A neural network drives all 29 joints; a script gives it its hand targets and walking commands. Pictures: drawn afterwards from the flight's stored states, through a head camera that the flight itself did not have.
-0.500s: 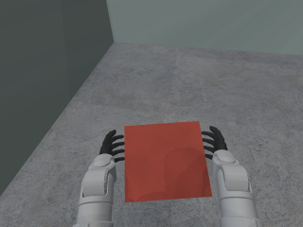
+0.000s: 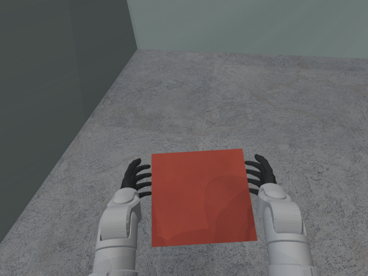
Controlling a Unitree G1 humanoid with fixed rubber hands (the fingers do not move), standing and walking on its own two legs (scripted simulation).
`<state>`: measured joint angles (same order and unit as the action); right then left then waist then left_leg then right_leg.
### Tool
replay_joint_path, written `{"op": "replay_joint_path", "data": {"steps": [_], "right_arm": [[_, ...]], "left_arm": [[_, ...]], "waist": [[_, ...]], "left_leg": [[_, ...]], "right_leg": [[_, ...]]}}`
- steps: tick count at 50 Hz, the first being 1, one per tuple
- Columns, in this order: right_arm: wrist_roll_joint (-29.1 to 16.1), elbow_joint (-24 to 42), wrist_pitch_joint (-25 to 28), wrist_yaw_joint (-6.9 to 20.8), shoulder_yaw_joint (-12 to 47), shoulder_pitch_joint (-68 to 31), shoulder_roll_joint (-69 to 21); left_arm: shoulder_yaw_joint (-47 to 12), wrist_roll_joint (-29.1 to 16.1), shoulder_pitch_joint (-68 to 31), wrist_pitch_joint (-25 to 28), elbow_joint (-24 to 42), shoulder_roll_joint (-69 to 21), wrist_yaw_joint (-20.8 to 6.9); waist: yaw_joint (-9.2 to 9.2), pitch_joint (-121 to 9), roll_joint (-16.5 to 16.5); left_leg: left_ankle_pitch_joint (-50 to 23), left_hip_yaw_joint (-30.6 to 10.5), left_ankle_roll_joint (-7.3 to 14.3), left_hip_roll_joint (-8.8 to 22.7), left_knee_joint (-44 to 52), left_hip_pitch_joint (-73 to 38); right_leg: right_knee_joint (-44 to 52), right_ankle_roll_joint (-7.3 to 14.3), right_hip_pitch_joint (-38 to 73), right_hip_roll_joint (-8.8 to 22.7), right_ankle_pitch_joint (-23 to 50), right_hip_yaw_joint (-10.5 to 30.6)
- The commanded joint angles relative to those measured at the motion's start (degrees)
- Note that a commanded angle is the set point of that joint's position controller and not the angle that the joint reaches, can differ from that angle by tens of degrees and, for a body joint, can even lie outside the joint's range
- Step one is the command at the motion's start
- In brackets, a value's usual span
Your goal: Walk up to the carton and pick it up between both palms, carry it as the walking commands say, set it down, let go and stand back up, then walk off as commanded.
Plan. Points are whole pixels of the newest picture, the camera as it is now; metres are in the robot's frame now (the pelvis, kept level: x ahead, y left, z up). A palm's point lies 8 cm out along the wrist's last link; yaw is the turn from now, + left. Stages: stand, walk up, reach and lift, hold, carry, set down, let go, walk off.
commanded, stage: carry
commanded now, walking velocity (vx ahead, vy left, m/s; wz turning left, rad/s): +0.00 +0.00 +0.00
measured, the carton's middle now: (198, 199) +0.33 +0.00 -0.06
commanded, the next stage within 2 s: hold in 1.32 s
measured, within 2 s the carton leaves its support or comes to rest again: neither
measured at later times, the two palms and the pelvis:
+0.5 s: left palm (114, 212) +0.25 +0.17 +0.05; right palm (263, 206) +0.25 -0.13 +0.05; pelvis -0.04 +0.02 +0.00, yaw +0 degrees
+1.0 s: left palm (115, 224) +0.22 +0.16 +0.05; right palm (268, 220) +0.23 -0.13 +0.05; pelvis -0.06 +0.02 +0.00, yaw +0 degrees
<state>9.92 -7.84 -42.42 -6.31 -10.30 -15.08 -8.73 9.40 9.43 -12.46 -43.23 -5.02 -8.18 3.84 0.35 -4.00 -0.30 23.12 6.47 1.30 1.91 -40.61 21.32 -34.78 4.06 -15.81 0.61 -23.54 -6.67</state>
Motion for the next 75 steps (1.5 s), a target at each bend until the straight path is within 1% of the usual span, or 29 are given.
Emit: {"op": "replay_joint_path", "data": {"steps": [1, 3, 5, 6, 8, 14, 16, 17, 18, 21, 22, 28, 30, 33, 38, 39, 40, 41, 47, 52, 56, 59, 63, 66, 67, 68, 71, 74, 75], "right_arm": [[-12.7, 2.9, 1.2, 15.1, 34.1, -25.1, -48.6], [-13.0, 2.6, 1.3, 15.6, 33.8, -27.0, -48.5], [-12.5, 0.8, 1.1, 15.9, 32.8, -24.3, -48.1], [-12.6, 0.0, 1.0, 16.1, 32.6, -22.6, -48.8], [-11.9, -0.6, 1.0, 16.3, 31.3, -23.9, -47.7], [-11.7, -2.2, 0.7, 16.5, 31.1, -25.0, -48.0], [-12.3, -0.9, 1.2, 16.4, 30.1, -29.1, -45.9], [-11.6, -3.0, 0.6, 16.8, 31.4, -22.3, -49.9], [-11.7, -2.9, 0.8, 16.8, 31.0, -24.6, -49.1], [-11.3, -5.3, 0.7, 16.9, 29.4, -27.4, -47.7], [-10.8, -5.9, 0.7, 17.1, 29.6, -25.3, -49.1], [-11.2, -5.7, 1.3, 17.5, 30.2, -27.6, -50.5], [-10.9, -6.0, 1.2, 17.5, 30.3, -27.6, -51.3], [-11.3, -6.1, 1.4, 17.3, 29.8, -31.4, -49.6], [-11.0, -7.4, 1.2, 17.3, 29.4, -29.6, -49.8], [-11.2, -7.7, 1.2, 17.4, 29.3, -30.3, -49.5], [-11.0, -6.9, 1.5, 17.4, 29.3, -31.4, -49.2], [-11.2, -6.2, 1.4, 17.3, 30.0, -30.6, -49.8], [-12.1, -2.6, 1.8, 17.1, 30.4, -33.8, -48.1], [-12.0, -3.1, 1.2, 17.1, 31.2, -31.0, -49.0], [-12.4, -2.2, 1.3, 17.2, 32.0, -30.0, -50.6], [-12.6, -1.3, 1.1, 17.2, 32.4, -30.6, -50.2], [-12.9, -0.2, 1.3, 17.0, 32.2, -33.0, -49.6], [-12.9, 0.7, 1.1, 16.8, 32.3, -33.3, -48.7], [-14.5, -1.5, 2.4, 17.5, 34.4, -23.4, -57.9], [-14.8, -0.7, 2.6, 17.1, 35.1, -22.8, -58.8], [-15.5, 2.3, 3.1, 17.3, 38.0, -21.2, -58.3], [-14.2, -1.2, 2.6, 17.5, 37.1, -21.6, -56.3], [-13.0, -3.5, 2.8, 17.6, 35.7, -23.5, -55.2]], "left_arm": [[-34.8, -12.4, -29.4, 2.4, 4.8, -45.9, -14.2], [-34.7, -12.0, -30.6, 2.6, 4.7, -45.7, -14.0], [-34.8, -11.7, -28.3, 2.1, 3.0, -46.3, -14.0], [-35.1, -11.8, -27.6, 2.2, 4.0, -46.5, -14.0], [-35.3, -11.8, -28.6, 2.2, 2.5, -46.7, -14.2], [-34.6, -11.5, -29.5, 1.9, 0.3, -46.2, -14.3], [-33.9, -11.4, -32.6, 2.0, 0.5, -43.8, -14.1], [-35.1, -11.1, -28.2, 1.8, 0.9, -47.6, -14.2], [-34.7, -11.2, -30.1, 1.9, 0.0, -47.3, -14.3], [-33.0, -10.6, -32.8, 1.9, -2.3, -45.5, -14.4], [-33.3, -10.0, -31.1, 1.9, -3.2, -47.1, -14.4], [-34.1, -11.1, -35.1, 2.5, -2.6, -48.7, -14.9], [-33.8, -11.0, -34.8, 2.3, -3.7, -49.1, -14.9], [-32.7, -11.1, -37.4, 2.4, -4.5, -47.5, -14.9], [-33.7, -11.3, -37.1, 2.3, -4.4, -48.3, -15.0], [-33.0, -11.3, -37.7, 2.4, -4.6, -47.4, -14.9], [-33.5, -11.1, -38.2, 2.7, -4.1, -48.0, -14.9], [-33.7, -11.7, -38.5, 2.6, -3.1, -47.8, -14.9], [-34.5, -12.5, -39.7, 2.8, -1.8, -47.0, -14.8], [-34.1, -12.3, -36.4, 2.3, -2.2, -47.8, -14.7], [-36.1, -13.7, -38.2, 2.5, 0.7, -49.5, -14.8], [-35.6, -13.2, -37.1, 2.3, 0.5, -48.5, -14.8], [-35.8, -13.6, -38.7, 2.3, 0.4, -48.5, -14.8], [-35.3, -13.5, -37.3, 2.0, 0.2, -47.9, -14.7], [-36.9, -15.5, -28.3, 2.4, 1.1, -52.5, -15.3], [-37.3, -14.9, -28.3, 3.2, 2.6, -52.5, -15.7], [-39.2, -14.8, -27.0, 3.2, 6.1, -53.6, -15.8], [-34.4, -12.0, -24.8, 2.1, 2.5, -51.1, -15.3], [-32.6, -11.5, -27.1, 2.0, 1.3, -49.9, -15.3]], "waist": [[0.10, -22.2, -7.9], [0.23, -24.1, -4.8], [0.39, -24.0, 3.9], [0.46, -25.4, 5.9], [0.23, -24.8, 6.0], [-0.14, -21.7, -0.7], [-0.13, -21.9, 1.7], [-0.22, -21.0, 2.1], [-0.19, -20.4, 1.4], [-0.40, -17.3, 0.6], [-0.45, -16.6, 1.9], [-0.47, -13.7, 2.7], [-0.49, -12.5, 1.1], [-0.62, -12.3, 0.6], [-0.55, -12.7, 4.1], [-0.58, -14.0, 2.1], [-0.62, -13.6, 2.9], [-0.61, -13.2, 0.5], [-0.57, -16.2, 2.1], [-0.56, -15.4, 0.2], [-0.55, -16.7, 2.4], [-0.64, -15.9, 0.1], [-0.58, -16.8, 2.0], [-0.58, -16.4, 0.7], [-0.82, -16.8, -4.4], [-0.07, -19.2, -2.8], [-0.41, -22.1, -1.6], [1.85, -17.5, -1.1], [2.10, -16.2, -1.3]], "left_leg": [[-8.7, 0.1, -0.2, -1.4, 7.6, -0.1], [-29.6, -1.9, 1.0, 1.0, 10.3, -8.9], [-58.4, -7.1, 3.9, 6.8, 6.4, -16.5], [-62.8, -8.5, 4.6, 8.3, 6.5, -18.6], [-59.7, -9.0, 4.2, 8.2, 6.8, -17.7], [-35.5, -7.1, 1.8, 5.0, 6.8, -11.0], [-35.6, -8.0, 2.0, 5.3, 8.0, -11.6], [-35.6, -8.2, 2.2, 5.6, 8.9, -11.8], [-35.5, -8.4, 2.2, 5.8, 9.0, -11.1], [-26.3, -9.3, 1.9, 5.8, 11.1, -9.2], [-23.5, -9.4, 1.7, 5.8, 12.1, -8.7], [-13.6, -11.3, 1.6, 6.2, 15.9, -6.4], [-10.3, -10.9, 1.4, 5.7, 16.2, -5.0], [-11.2, -10.5, 1.1, 5.4, 15.6, -5.3], [-13.3, -10.5, 1.3, 5.5, 15.9, -5.8], [-12.9, -10.7, 1.1, 5.6, 15.7, -6.2], [-15.1, -10.2, 1.0, 5.7, 15.3, -6.3], [-15.4, -9.8, 0.9, 5.3, 14.6, -5.8], [-20.1, -9.7, 1.2, 5.5, 13.7, -7.6], [-21.3, -8.9, 1.1, 5.3, 12.9, -6.8], [-20.9, -9.5, 1.2, 5.7, 14.1, -7.7], [-19.8, -8.8, 1.0, 5.5, 13.4, -7.3], [-19.7, -9.0, 1.2, 5.6, 13.9, -7.4], [-19.7, -9.4, 1.4, 5.6, 13.9, -7.2], [-28.1, -10.8, 0.6, -6.0, 13.6, -21.9], [-33.8, -11.7, 0.4, -5.6, 13.7, -22.3], [-40.1, -12.8, -0.1, -5.8, 14.0, -24.1], [-35.1, -11.9, -0.2, -6.0, 14.8, -24.4], [-31.9, -11.9, 0.0, -6.0, 15.2, -24.7]], "right_leg": [[2.3, 1.1, 21.6, 11.9, 71.7, 6.4], [0.1, -1.0, 15.6, 9.2, 55.5, 4.8], [-0.1, -3.5, 7.7, 6.0, 31.3, 4.2], [1.5, -3.6, 7.4, 5.2, 24.4, 4.2], [3.3, -3.5, 7.0, 5.3, 23.5, 4.9], [4.2, -2.8, 9.6, 9.1, 38.8, 7.4], [3.8, -1.9, 8.6, 8.6, 32.4, 6.9], [4.4, -2.1, 7.6, 8.3, 28.0, 6.8], [4.9, -2.5, 7.1, 7.8, 25.7, 6.5], [7.4, -2.2, 5.2, 7.8, 18.8, 7.2], [7.8, -2.1, 4.8, 7.9, 16.1, 7.2], [9.3, -1.9, 1.5, 6.6, 5.6, 7.0], [11.0, -2.0, 1.1, 7.3, 4.3, 8.2], [11.5, -1.8, 0.6, 7.5, 5.5, 8.6], [10.5, -1.6, 0.2, 7.4, 6.9, 8.2], [10.3, -1.5, 0.9, 7.5, 6.5, 8.2], [10.4, -1.8, 0.6, 7.5, 7.8, 8.1], [11.1, -1.8, 0.9, 8.0, 9.5, 8.6], [8.9, -1.5, 2.2, 7.5, 13.2, 8.0], [9.1, -1.3, 2.4, 8.1, 16.9, 8.6], [8.3, -1.3, 2.4, 7.3, 13.4, 7.6], [9.3, -1.4, 1.7, 7.9, 14.3, 8.5], [8.9, -1.2, 2.1, 7.7, 13.5, 8.2], [8.9, -1.0, 2.0, 7.4, 14.2, 8.2], [10.4, -3.1, 6.7, -2.4, 29.7, 13.5], [8.9, -3.3, 9.7, -1.6, 40.3, 14.7], [8.4, -3.4, 10.7, -1.9, 47.8, 15.8], [10.3, -3.3, 8.1, -1.0, 41.4, 16.8], [11.1, -2.9, 5.3, -1.2, 34.7, 16.4]]}}
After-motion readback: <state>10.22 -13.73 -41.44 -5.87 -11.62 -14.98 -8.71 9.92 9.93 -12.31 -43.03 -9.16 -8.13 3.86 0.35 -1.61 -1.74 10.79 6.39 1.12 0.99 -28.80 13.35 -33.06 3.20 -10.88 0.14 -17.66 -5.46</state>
